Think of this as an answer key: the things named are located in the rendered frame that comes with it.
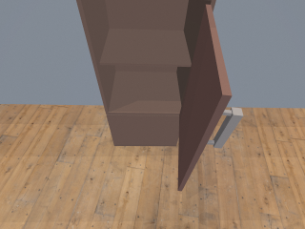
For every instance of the cupboard door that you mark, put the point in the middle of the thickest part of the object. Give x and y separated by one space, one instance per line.
206 97

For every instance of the handle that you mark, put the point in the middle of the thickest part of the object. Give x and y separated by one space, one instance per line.
233 116

